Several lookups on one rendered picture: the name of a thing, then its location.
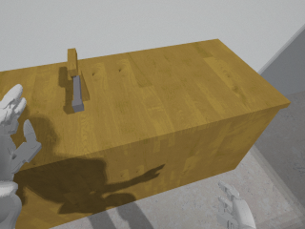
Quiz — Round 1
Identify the robot left hand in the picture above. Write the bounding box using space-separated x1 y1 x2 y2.
0 84 42 183

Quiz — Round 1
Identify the robot right hand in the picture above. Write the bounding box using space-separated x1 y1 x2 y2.
216 180 256 229

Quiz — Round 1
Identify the left robot forearm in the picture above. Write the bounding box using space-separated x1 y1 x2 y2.
0 181 22 229

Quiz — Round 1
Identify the tap lever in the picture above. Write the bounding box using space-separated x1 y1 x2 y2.
71 75 85 113

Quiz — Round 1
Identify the counter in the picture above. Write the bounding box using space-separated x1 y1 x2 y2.
0 38 291 229

